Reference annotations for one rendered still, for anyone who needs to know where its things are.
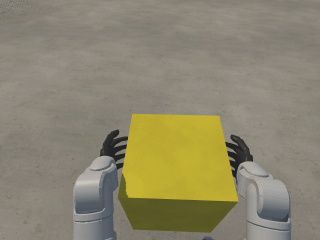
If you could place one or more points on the robot left hand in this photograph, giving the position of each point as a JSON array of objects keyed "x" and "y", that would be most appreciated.
[{"x": 108, "y": 148}]

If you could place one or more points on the left robot forearm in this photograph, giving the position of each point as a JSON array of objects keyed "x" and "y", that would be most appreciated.
[{"x": 93, "y": 203}]

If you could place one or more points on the robot right hand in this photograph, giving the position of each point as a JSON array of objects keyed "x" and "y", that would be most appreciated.
[{"x": 242, "y": 153}]

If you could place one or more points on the right robot forearm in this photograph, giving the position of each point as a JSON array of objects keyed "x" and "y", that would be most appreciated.
[{"x": 267, "y": 203}]

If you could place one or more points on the carton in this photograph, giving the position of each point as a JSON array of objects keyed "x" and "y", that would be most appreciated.
[{"x": 176, "y": 173}]

